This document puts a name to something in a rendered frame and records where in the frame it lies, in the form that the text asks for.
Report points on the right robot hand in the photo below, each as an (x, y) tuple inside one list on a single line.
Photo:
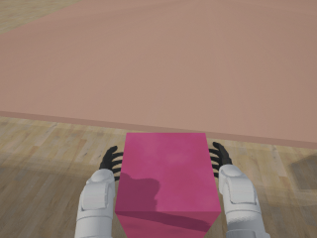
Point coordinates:
[(223, 159)]

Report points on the robot right forearm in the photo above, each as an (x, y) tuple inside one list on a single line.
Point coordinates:
[(241, 204)]

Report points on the left robot hand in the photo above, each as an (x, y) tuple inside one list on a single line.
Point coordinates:
[(107, 161)]

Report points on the robot left forearm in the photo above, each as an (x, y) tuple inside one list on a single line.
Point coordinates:
[(95, 207)]

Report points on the carton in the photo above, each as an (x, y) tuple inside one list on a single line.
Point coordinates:
[(167, 187)]

